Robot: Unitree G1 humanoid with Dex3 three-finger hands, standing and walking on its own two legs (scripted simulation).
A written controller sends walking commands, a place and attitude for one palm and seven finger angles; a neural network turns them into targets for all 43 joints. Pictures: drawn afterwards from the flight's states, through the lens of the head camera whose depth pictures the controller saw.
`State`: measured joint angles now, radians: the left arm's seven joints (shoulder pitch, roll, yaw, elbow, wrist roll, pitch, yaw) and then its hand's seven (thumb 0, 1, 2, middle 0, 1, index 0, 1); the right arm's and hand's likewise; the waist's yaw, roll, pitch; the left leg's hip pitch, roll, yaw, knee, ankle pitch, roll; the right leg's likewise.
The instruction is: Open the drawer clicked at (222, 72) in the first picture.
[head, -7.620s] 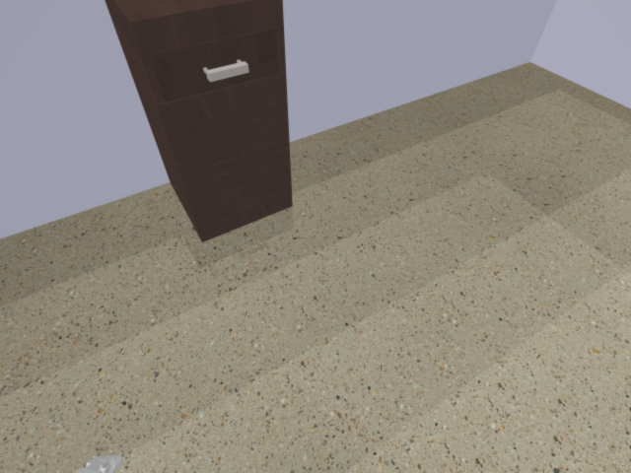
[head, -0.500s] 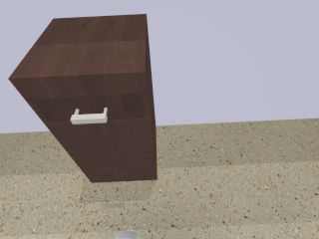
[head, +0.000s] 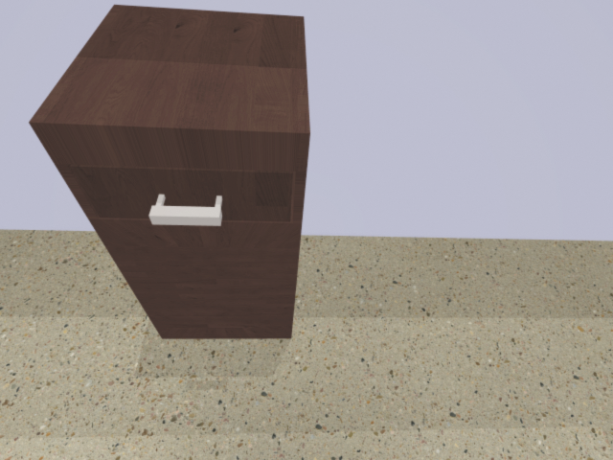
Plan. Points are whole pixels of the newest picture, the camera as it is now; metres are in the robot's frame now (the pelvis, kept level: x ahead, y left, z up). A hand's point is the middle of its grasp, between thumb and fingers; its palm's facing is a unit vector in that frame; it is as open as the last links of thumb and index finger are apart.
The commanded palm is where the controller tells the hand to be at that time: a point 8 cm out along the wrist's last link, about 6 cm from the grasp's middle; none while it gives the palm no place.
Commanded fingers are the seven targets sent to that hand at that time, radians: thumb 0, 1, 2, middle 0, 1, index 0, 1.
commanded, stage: come to a stop and stand still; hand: left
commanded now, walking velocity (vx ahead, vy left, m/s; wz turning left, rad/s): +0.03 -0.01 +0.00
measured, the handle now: (188, 207) +0.53 +0.26 -0.07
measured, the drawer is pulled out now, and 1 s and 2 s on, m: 0.00 0.00 0.00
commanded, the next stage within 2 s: look again from close up in 0.64 s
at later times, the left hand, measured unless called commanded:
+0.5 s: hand out of the picture -0.01 +0.09 -0.18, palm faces +0.05 -0.97 -0.23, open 7.3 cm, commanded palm none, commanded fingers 0.00 0.90 0.90 -0.20 -0.30 -0.20 -0.30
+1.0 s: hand out of the picture -0.02 +0.12 -0.20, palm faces +0.06 -0.98 -0.18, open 7.4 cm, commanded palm none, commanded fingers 0.00 0.90 0.90 -0.20 -0.30 -0.20 -0.30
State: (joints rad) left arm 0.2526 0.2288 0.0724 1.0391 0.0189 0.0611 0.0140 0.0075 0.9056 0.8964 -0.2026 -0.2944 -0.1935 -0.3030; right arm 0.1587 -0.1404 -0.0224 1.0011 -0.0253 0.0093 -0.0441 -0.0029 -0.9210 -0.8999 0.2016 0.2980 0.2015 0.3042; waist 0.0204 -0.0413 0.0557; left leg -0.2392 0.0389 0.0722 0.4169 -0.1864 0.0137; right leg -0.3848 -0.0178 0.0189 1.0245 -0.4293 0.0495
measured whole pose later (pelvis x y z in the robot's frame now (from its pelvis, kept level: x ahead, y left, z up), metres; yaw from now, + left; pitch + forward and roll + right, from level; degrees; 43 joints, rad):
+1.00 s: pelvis -0.01 -0.04 -0.01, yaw +0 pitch -1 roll -1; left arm 0.34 0.15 0.00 1.07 0.02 -0.01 0.06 0.01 0.90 0.90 -0.21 -0.29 -0.20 -0.30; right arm 0.23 -0.16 -0.01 1.03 -0.02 -0.02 -0.03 0.01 -0.92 -0.90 0.20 0.30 0.19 0.30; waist 0.02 -0.03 0.02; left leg -0.26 0.01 0.04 0.60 -0.32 0.02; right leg -0.15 0.00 -0.06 0.54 -0.38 0.00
